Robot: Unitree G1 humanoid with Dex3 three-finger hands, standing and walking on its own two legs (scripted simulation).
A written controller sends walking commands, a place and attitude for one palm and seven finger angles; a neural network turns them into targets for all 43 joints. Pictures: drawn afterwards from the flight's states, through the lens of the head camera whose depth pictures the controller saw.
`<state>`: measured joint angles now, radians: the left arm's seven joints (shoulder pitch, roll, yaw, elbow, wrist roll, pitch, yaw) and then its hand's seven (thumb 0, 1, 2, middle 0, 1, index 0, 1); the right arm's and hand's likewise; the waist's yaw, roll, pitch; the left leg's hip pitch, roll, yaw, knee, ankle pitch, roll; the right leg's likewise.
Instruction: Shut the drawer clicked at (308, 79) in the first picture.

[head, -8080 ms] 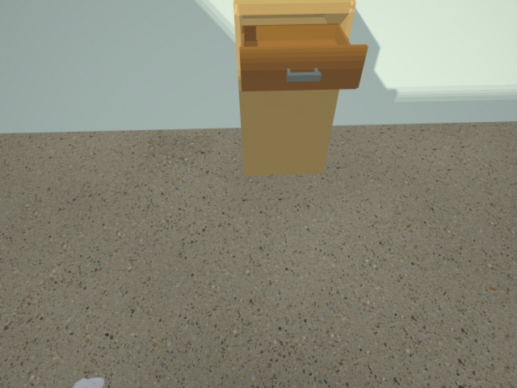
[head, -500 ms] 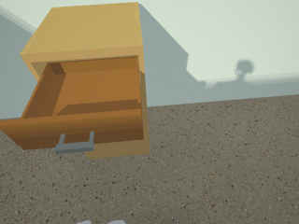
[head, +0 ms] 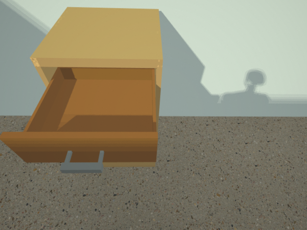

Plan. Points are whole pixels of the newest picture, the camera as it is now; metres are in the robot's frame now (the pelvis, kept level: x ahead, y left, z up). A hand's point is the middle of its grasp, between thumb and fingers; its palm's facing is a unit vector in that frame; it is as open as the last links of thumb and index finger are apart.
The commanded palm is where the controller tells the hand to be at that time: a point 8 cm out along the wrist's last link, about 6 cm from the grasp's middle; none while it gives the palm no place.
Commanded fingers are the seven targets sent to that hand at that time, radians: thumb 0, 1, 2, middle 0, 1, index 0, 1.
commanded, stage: come to a stop and stand still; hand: left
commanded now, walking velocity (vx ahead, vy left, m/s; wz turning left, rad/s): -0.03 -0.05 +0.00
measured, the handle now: (83, 160) +0.28 +0.23 -0.01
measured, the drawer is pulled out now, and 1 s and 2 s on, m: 0.30 0.30 0.30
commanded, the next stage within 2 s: look again from close up in 0.82 s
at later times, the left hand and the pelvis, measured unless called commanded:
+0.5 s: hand out of the picture +0.11 +0.17 -0.17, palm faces -0.03 -0.97 -0.23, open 7.4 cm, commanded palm none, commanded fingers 0.00 0.90 0.90 -0.20 -0.30 -0.20 -0.30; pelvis +0.01 -0.01 -0.01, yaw -2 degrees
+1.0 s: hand out of the picture +0.02 +0.18 -0.18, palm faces -0.01 -0.98 -0.20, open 7.4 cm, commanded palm none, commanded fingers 0.00 0.90 0.90 -0.20 -0.30 -0.20 -0.30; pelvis +0.03 +0.00 +0.00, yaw -3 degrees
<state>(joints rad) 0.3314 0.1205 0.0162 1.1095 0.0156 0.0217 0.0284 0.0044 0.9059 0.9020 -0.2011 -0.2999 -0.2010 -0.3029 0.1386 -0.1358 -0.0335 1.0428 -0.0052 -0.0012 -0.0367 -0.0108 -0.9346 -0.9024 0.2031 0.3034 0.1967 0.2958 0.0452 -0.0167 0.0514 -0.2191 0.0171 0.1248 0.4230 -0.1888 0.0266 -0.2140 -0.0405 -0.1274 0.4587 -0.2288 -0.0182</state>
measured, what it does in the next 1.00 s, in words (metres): stands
